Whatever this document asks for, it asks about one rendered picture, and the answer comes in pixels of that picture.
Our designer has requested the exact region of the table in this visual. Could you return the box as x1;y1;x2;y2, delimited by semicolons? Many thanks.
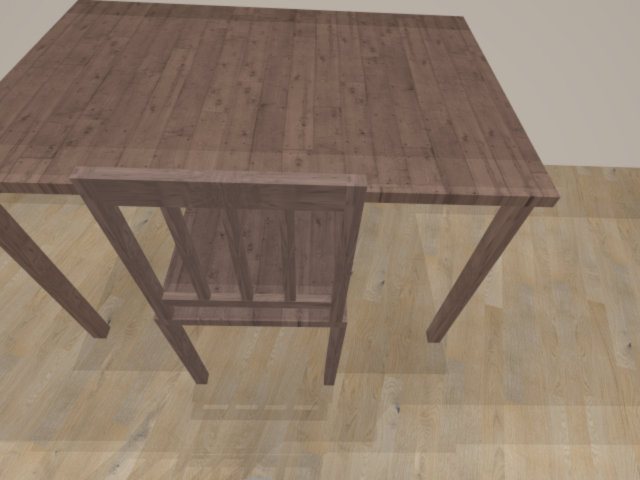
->
0;0;561;343

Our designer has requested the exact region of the chair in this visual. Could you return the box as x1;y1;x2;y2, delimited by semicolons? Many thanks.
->
69;166;367;385

